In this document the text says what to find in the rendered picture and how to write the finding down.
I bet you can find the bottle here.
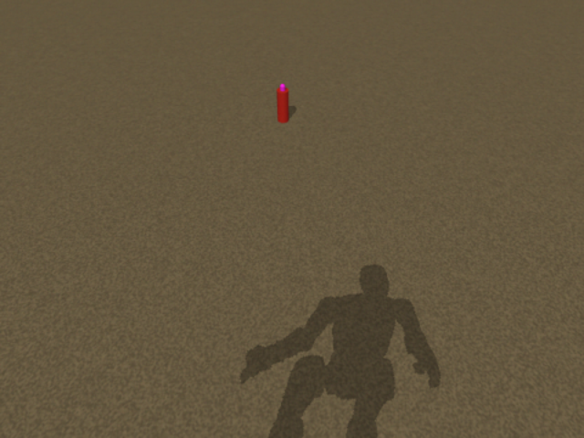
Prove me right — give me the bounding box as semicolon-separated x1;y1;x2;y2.
276;84;288;123

